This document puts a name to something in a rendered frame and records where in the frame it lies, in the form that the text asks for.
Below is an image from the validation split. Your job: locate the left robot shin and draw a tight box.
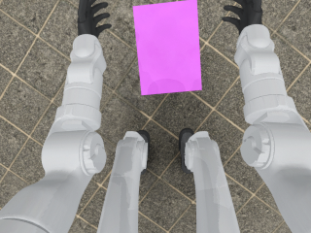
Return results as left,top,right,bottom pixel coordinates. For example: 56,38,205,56
116,131,144,170

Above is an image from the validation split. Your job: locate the robot right upper arm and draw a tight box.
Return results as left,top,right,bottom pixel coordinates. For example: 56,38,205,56
240,121,311,233

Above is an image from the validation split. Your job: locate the carton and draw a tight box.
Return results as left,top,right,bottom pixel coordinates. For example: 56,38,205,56
132,0,202,95

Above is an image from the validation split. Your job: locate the left robot forearm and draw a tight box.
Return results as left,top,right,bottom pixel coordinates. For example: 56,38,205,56
41,34,107,168

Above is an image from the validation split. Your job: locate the right robot forearm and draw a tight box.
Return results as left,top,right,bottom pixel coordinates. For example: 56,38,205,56
234,24,310,132

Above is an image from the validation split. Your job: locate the robot right hand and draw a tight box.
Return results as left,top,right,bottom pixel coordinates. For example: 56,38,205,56
222,0,263,36

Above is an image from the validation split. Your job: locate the robot shin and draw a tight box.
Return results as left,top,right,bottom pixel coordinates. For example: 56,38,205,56
184,131,220,166
116,131,144,170

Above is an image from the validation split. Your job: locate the robot left hand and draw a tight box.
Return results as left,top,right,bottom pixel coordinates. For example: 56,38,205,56
77,0,112,38

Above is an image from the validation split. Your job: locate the right robot shin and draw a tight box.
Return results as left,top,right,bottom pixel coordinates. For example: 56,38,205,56
184,131,220,166

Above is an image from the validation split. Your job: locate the robot left upper arm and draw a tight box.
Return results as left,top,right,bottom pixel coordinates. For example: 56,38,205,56
0,129,107,233

